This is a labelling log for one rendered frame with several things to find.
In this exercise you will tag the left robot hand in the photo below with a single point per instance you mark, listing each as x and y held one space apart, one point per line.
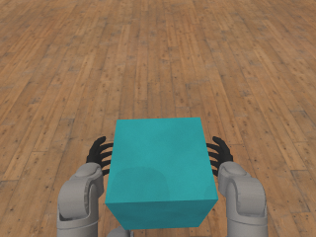
95 155

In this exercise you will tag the robot right forearm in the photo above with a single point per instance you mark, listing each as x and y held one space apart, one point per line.
246 201

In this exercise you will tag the carton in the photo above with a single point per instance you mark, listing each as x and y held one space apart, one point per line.
160 174

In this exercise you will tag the left robot thigh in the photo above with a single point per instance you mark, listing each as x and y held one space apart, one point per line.
121 232

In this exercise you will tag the robot left forearm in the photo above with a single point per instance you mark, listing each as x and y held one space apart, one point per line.
78 202

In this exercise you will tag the right robot hand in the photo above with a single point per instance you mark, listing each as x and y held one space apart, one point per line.
222 156

